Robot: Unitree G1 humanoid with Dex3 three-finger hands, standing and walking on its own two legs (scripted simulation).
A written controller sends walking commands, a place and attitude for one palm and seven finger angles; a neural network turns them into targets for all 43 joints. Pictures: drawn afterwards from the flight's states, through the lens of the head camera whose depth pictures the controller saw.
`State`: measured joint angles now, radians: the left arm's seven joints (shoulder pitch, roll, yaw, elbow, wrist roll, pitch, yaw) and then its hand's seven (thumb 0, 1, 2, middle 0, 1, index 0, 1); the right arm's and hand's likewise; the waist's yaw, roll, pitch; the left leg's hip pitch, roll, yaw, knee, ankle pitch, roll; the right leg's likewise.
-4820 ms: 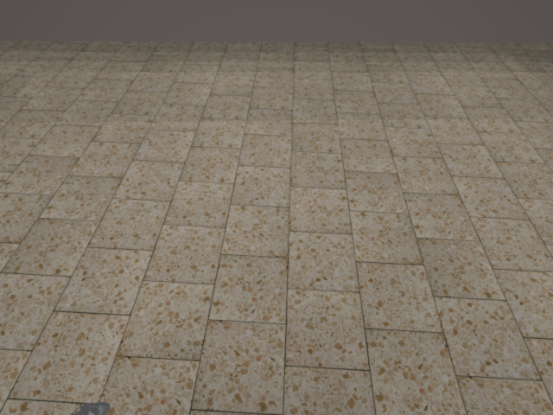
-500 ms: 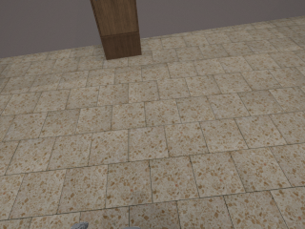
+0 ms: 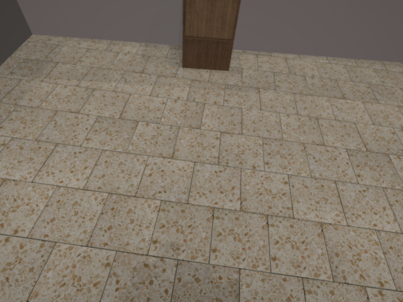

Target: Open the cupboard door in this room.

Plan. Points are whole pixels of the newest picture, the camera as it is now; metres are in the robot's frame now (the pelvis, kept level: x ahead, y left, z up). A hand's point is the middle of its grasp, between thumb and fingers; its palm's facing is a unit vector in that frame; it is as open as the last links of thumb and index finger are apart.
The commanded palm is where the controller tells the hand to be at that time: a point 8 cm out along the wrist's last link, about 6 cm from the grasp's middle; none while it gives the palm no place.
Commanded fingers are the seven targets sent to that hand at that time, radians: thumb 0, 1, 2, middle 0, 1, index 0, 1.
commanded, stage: turn or walk to find it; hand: left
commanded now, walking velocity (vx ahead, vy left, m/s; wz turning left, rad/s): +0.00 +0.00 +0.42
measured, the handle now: out of the picture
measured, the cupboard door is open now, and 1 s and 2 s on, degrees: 0 0 0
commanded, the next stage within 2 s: stand and wait in 0.30 s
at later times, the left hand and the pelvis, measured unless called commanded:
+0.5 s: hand out of the picture -0.02 +0.20 -0.18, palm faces +0.17 -0.96 -0.21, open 7.3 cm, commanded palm none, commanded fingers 0.00 0.90 0.90 -0.20 -0.30 -0.20 -0.30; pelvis -0.03 +0.01 -0.01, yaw +8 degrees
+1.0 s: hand out of the picture -0.06 +0.20 -0.16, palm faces +0.28 -0.93 -0.23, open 7.3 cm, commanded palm none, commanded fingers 0.00 0.90 0.90 -0.20 -0.30 -0.20 -0.30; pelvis -0.05 +0.01 +0.00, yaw +15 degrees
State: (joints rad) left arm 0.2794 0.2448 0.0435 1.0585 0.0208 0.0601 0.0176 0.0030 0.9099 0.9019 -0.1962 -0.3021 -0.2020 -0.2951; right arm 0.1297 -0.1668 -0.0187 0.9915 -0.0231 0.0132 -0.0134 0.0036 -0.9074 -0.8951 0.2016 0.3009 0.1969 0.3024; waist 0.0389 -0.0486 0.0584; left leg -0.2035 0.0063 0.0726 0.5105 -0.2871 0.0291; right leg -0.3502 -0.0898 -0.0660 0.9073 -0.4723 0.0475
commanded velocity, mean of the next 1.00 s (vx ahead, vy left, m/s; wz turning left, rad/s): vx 0.00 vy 0.00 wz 0.24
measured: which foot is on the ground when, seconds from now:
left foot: down 0.00-0.22, up 0.24-0.50, down 0.52-0.84, up 0.86-1.00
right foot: up 0.00-0.18, down 0.20-0.52, up 0.54-0.80, down 0.82-1.00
